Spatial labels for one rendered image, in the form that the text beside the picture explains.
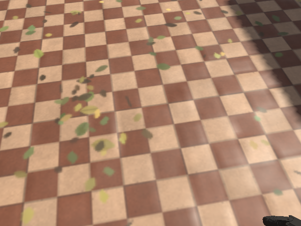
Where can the robot right hand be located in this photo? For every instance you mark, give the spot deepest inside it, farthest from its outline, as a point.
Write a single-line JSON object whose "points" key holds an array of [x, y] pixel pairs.
{"points": [[281, 221]]}

